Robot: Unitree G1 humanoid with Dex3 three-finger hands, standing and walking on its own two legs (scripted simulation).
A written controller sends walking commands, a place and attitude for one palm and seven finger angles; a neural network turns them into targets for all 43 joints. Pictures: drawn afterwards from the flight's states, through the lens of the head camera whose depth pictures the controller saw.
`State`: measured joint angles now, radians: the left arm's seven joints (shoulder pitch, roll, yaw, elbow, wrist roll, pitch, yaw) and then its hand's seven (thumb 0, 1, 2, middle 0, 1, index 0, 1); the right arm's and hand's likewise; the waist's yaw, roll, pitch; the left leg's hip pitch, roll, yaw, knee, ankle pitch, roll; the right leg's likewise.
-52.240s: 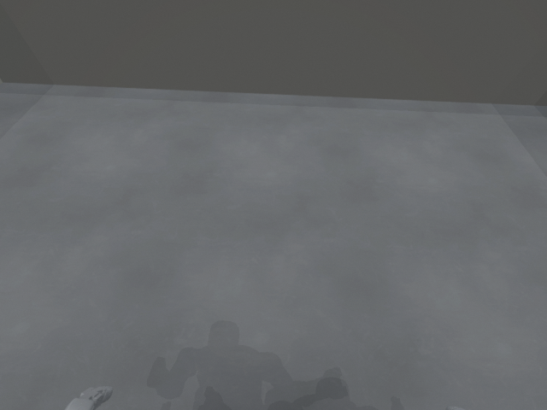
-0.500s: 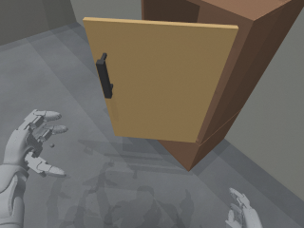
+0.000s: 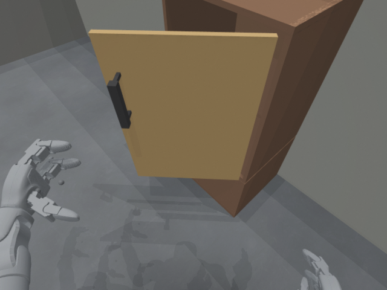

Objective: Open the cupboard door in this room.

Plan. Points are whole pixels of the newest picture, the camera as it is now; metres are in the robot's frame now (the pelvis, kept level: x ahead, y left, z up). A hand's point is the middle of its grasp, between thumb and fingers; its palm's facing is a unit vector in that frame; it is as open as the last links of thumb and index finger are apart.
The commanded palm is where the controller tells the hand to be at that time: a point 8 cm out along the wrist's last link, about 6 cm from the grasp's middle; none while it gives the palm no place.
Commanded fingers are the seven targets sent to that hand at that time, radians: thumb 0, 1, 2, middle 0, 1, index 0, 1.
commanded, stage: raise the hand with hooked fingers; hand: left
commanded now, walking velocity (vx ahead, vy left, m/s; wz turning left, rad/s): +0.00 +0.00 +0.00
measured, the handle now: (122, 101) +0.56 +0.23 +0.07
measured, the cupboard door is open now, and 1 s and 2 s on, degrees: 44 44 44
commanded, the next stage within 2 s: move the hooked fingers beside the handle in 0.10 s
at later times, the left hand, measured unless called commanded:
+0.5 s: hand (72, 165) +0.33 +0.27 +0.09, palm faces +0.02 -1.00 -0.02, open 13.9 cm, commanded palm +0.30 +0.32 +0.09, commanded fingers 0.00 -0.50 0.30 -0.30 -1.20 -0.30 -1.20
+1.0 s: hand (81, 139) +0.40 +0.27 +0.08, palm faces +0.01 -1.00 -0.01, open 13.9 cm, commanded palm +0.37 +0.33 +0.08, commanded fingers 0.00 -0.50 0.30 -0.30 -1.20 -0.30 -1.20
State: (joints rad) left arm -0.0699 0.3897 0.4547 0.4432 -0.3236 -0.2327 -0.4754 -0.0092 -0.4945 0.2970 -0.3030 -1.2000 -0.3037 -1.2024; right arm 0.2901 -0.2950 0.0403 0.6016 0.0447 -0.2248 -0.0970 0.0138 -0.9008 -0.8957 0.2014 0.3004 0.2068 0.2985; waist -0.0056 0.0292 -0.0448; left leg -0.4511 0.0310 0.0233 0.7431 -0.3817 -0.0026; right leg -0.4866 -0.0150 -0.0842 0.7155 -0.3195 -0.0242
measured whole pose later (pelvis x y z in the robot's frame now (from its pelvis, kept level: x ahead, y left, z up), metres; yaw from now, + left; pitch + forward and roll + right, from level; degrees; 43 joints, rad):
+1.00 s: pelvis +0.01 +0.01 -0.01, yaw -1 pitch +11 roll -1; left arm -0.49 0.50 0.47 0.85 -0.24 -0.29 -0.48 -0.01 -0.49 0.30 -0.30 -1.20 -0.30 -1.20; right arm 0.35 -0.30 0.04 0.62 0.03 -0.13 -0.08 0.01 -0.90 -0.90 0.20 0.30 0.21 0.30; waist -0.06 0.01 -0.06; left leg -0.58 0.03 0.04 0.79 -0.40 0.02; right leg -0.61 -0.02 -0.07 0.74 -0.32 -0.01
